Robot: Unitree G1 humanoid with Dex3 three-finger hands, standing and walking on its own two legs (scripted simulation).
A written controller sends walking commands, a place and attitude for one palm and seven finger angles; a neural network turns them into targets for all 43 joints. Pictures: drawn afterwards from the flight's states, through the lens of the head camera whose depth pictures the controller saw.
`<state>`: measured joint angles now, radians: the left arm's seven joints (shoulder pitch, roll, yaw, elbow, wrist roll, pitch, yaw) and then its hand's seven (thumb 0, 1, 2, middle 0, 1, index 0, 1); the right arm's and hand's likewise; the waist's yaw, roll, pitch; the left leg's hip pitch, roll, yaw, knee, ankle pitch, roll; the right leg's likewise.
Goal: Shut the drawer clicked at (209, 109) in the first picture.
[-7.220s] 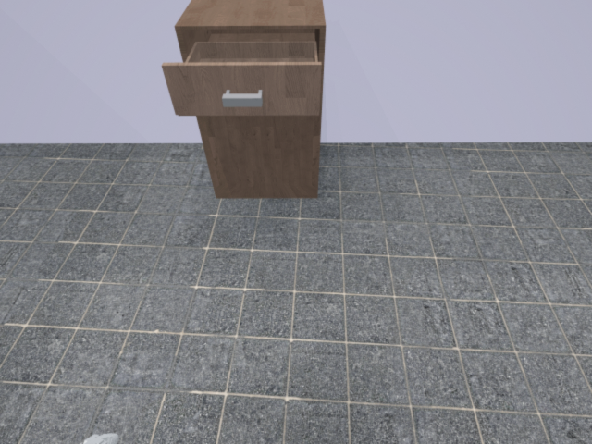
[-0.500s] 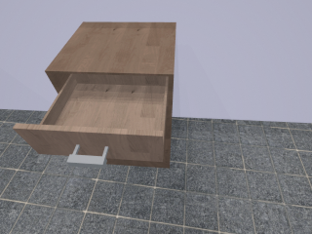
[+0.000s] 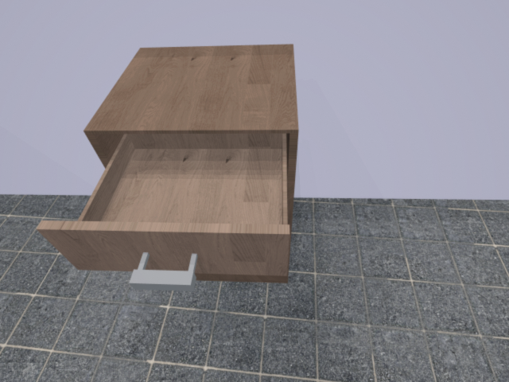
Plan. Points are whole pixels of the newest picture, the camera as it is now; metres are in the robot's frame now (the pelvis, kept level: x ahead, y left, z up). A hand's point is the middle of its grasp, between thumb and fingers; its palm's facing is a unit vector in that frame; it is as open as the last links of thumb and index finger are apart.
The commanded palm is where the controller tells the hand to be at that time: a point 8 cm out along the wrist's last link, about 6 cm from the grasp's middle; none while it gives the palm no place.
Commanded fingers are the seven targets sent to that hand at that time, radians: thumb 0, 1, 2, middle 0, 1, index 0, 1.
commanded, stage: come to a stop and stand still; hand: left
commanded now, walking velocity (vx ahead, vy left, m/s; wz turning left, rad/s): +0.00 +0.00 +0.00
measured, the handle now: (166, 269) +0.32 +0.20 -0.06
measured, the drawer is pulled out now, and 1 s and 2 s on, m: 0.27 0.27 0.26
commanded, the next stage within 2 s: look again from close up in 0.52 s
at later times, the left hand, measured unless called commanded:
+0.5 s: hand out of the picture +0.05 +0.17 -0.17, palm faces +0.03 -0.97 -0.23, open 7.3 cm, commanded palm none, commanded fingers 0.00 0.90 0.90 -0.20 -0.30 -0.20 -0.30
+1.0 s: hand out of the picture +0.02 +0.15 -0.17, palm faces +0.03 -0.98 -0.20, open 7.3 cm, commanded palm none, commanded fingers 0.00 0.90 0.90 -0.20 -0.30 -0.20 -0.30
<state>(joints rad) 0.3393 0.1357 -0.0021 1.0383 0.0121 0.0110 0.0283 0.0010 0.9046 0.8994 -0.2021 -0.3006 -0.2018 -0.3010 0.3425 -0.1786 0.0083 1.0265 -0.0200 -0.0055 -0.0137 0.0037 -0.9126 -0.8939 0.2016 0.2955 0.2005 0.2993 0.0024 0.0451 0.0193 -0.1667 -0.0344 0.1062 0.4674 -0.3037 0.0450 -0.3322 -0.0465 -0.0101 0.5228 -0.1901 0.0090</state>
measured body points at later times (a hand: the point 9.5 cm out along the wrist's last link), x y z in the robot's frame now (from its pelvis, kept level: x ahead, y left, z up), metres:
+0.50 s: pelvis +0.03 +0.00 +0.00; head +0.04 -0.02 +0.45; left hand +0.05 +0.23 -0.15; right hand +0.04 -0.22 -0.16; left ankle -0.03 +0.09 -0.74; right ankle +0.05 -0.13 -0.74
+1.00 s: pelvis +0.02 -0.02 +0.00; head +0.03 -0.03 +0.45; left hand +0.02 +0.20 -0.15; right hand +0.00 -0.23 -0.16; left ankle -0.03 +0.09 -0.74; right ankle +0.05 -0.13 -0.74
